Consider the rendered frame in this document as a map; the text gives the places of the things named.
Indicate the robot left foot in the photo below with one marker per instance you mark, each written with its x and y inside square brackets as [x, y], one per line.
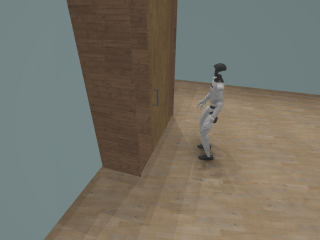
[205, 157]

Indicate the robot right foot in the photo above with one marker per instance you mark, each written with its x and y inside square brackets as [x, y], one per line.
[201, 146]

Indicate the left robot upper arm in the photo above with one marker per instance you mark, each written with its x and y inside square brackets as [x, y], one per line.
[220, 93]

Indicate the right robot forearm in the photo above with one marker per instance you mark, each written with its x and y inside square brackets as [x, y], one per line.
[207, 97]

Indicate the left robot hand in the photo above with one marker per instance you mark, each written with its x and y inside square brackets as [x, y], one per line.
[207, 126]

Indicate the robot foot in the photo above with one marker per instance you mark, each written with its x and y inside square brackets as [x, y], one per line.
[201, 146]
[205, 157]

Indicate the right robot hand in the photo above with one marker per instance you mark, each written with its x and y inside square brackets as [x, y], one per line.
[201, 102]

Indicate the left robot forearm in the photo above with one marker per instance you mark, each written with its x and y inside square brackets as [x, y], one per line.
[215, 112]

